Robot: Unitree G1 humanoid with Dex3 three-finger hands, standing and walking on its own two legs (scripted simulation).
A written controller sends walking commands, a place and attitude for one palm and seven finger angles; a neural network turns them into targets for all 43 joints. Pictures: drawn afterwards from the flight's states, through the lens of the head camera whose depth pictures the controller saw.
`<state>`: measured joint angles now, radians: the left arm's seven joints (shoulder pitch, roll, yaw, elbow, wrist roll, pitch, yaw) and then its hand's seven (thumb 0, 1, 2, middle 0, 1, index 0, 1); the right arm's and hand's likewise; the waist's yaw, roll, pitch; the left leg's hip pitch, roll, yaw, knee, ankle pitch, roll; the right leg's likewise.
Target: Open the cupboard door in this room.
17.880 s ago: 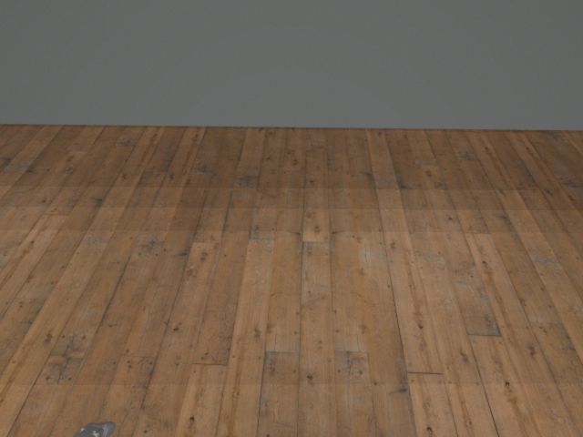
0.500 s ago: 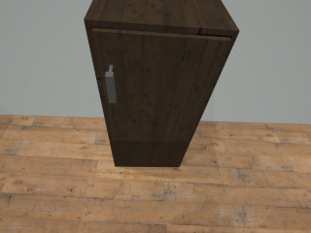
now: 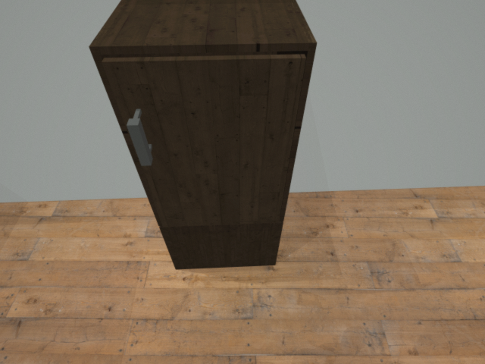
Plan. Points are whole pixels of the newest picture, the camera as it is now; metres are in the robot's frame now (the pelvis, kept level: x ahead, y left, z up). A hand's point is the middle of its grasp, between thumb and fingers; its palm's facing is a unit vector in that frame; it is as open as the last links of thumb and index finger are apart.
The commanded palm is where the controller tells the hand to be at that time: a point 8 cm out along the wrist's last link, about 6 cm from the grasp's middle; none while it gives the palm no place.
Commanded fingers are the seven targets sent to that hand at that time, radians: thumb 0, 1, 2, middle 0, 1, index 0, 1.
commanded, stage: come to a stop and stand still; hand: left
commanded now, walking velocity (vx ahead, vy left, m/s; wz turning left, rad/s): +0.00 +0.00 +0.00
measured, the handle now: (142, 137) +0.58 +0.26 +0.03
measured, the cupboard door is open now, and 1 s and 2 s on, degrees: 0 0 0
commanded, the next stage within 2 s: look again from close up in 0.10 s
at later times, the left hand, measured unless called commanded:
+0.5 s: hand out of the picture +0.00 +0.20 -0.19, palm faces +0.04 -0.99 -0.16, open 7.4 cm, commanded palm none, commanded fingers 0.00 0.90 0.90 -0.20 -0.30 -0.20 -0.30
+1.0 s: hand out of the picture -0.04 +0.22 -0.18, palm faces +0.06 -0.98 -0.19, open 7.4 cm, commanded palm none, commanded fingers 0.00 0.90 0.90 -0.20 -0.30 -0.20 -0.30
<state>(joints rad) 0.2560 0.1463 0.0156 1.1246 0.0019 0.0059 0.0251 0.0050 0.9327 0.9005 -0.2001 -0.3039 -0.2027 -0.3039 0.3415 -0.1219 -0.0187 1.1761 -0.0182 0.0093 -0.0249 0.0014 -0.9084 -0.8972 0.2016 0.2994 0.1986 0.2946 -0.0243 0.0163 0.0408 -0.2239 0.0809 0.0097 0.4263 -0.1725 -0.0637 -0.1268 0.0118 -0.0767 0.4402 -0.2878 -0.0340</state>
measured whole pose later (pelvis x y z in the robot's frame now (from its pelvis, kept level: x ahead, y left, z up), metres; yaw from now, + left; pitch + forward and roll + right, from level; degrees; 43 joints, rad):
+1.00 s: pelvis -0.01 +0.04 -0.01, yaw +1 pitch -1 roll +0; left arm 0.39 0.17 0.02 1.06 0.03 0.00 0.01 0.00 0.91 0.90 -0.20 -0.30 -0.20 -0.30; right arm 0.35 -0.15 -0.01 1.07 -0.03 0.01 -0.01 0.00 -0.91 -0.90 0.20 0.30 0.20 0.30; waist 0.00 -0.01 -0.02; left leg -0.30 -0.01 0.02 0.54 -0.23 0.04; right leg -0.20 -0.05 -0.06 0.53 -0.34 0.00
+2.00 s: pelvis +0.00 +0.07 -0.01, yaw +1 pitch -2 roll +0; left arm 0.28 0.20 0.00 1.00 0.03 0.01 0.02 0.00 0.91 0.90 -0.20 -0.30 -0.20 -0.30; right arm 0.29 -0.19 -0.01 0.96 -0.03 0.00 -0.01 0.00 -0.93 -0.90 0.20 0.30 0.20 0.29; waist 0.00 0.03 0.00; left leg -0.25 -0.04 0.10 0.51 -0.24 0.07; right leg -0.27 -0.07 -0.03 0.53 -0.24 0.01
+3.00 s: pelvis +0.05 +0.03 -0.01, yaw +3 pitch +2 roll +1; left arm 0.42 0.14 0.07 0.29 -0.14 -0.09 0.07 0.01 0.88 0.89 -0.20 -0.32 -0.21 -0.32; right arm 0.31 -0.21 -0.02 0.88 0.02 -0.21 -0.06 0.01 -0.91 -0.90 0.21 0.30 0.20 0.30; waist -0.02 0.01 -0.01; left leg -0.26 0.00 0.05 0.53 -0.29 0.00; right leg -0.28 -0.03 -0.07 0.56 -0.31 -0.02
